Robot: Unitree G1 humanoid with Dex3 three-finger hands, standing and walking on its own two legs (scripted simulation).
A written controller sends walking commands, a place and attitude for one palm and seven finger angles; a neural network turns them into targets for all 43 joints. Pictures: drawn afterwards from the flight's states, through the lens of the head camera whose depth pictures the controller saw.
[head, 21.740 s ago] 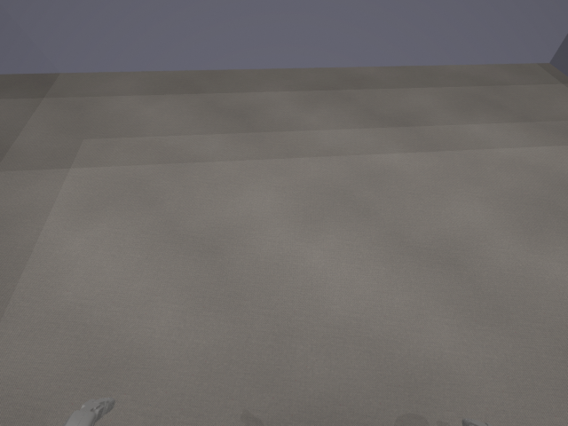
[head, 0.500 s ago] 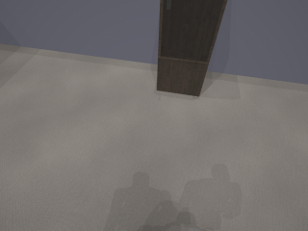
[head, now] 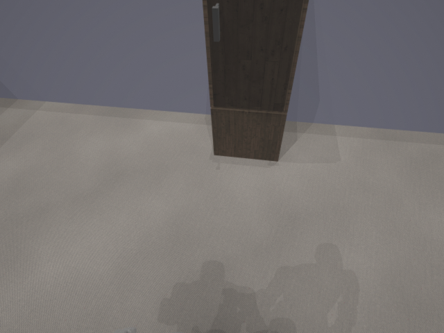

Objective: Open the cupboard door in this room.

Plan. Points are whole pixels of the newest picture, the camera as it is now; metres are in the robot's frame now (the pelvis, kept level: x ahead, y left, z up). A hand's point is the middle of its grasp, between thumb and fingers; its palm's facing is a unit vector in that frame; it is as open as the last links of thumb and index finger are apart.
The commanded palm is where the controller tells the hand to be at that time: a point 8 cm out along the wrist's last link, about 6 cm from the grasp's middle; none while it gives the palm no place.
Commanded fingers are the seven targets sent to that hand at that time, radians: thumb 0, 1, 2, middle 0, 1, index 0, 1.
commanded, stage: stand and wait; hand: left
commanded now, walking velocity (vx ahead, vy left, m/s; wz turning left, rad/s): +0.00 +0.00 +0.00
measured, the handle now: (217, 22) +1.18 +0.07 +0.05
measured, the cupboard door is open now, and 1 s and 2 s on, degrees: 0 0 0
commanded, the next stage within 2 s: turn or walk to find it in 0.68 s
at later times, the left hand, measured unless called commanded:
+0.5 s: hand out of the picture -0.01 +0.19 -0.17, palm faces +0.03 -0.99 -0.16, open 7.3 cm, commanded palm none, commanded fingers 0.00 0.90 0.90 -0.20 -0.30 -0.20 -0.30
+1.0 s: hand out of the picture +0.07 +0.18 -0.17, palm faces +0.02 -0.99 -0.17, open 7.3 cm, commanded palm none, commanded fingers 0.00 0.90 0.90 -0.20 -0.30 -0.20 -0.30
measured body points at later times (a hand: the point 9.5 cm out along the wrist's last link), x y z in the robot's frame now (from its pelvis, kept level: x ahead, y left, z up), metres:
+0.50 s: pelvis +0.04 +0.03 +0.01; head +0.05 +0.03 +0.46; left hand -0.01 +0.24 -0.15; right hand +0.03 -0.19 -0.15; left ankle +0.03 +0.13 -0.74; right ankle +0.06 -0.09 -0.74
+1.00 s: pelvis +0.08 +0.02 +0.00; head +0.09 +0.02 +0.45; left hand +0.07 +0.23 -0.16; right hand +0.03 -0.17 -0.16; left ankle +0.03 +0.13 -0.74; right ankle +0.06 -0.09 -0.74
